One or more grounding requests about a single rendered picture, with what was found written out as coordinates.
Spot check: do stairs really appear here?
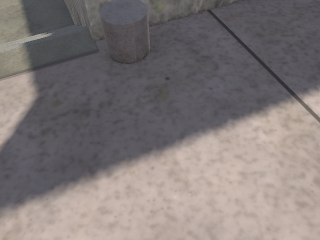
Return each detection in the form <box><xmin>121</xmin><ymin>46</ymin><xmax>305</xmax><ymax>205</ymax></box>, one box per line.
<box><xmin>0</xmin><ymin>24</ymin><xmax>82</xmax><ymax>49</ymax></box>

